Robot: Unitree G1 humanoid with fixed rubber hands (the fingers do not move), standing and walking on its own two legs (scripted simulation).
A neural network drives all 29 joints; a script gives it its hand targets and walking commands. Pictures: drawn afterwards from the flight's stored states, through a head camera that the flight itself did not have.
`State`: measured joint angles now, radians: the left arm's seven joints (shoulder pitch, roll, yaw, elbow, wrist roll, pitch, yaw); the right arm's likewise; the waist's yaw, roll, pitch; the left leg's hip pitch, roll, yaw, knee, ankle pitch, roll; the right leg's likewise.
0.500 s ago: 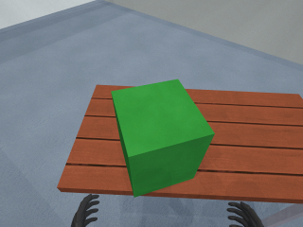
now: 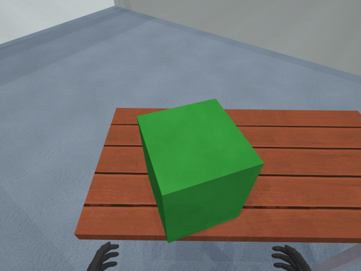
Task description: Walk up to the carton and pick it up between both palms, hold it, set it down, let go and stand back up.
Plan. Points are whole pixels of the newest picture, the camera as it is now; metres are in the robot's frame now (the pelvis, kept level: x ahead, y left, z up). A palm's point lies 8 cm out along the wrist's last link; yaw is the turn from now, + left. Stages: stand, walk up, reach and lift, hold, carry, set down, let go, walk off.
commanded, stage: set down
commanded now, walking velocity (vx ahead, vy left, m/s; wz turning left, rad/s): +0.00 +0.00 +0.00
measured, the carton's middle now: (191, 171) +0.37 +0.01 +0.01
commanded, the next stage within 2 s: let go in 0.44 s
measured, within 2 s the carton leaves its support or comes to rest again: neither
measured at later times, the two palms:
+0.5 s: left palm out of the picture +0.14 +0.23 -0.09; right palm out of the picture +0.13 -0.22 -0.09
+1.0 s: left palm out of the picture +0.14 +0.23 -0.09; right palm out of the picture +0.13 -0.24 -0.10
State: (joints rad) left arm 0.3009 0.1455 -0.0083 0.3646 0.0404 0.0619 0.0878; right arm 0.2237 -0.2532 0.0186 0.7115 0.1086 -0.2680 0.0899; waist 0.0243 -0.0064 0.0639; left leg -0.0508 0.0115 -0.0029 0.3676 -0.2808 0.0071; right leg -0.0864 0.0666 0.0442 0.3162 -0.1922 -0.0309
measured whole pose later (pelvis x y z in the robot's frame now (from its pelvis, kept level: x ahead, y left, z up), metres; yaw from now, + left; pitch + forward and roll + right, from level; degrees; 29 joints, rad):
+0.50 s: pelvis -0.02 +0.01 +0.00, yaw -1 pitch -3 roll -1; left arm 0.18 0.18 -0.01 0.52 0.02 0.11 0.04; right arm 0.16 -0.19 -0.02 0.79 0.01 -0.23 0.04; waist 0.01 0.00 0.11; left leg -0.07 0.00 0.02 0.42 -0.29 0.02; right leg -0.12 0.05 0.05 0.38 -0.20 -0.01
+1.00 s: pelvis -0.02 +0.00 +0.00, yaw +0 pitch -4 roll +0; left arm 0.17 0.21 -0.01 0.59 0.02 0.06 0.02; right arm 0.15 -0.22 -0.01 0.81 -0.03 -0.17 0.01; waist 0.01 0.00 0.08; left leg -0.08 0.00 0.01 0.43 -0.29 0.01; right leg -0.13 0.05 0.03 0.42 -0.23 -0.03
